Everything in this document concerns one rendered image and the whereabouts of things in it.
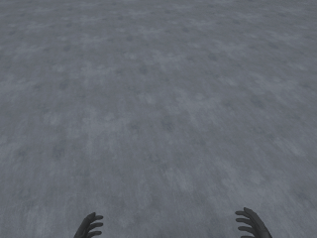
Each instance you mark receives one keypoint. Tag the left robot hand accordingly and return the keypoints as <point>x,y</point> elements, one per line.
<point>86,226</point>

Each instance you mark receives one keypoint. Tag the right robot hand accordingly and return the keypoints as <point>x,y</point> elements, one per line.
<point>258,229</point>

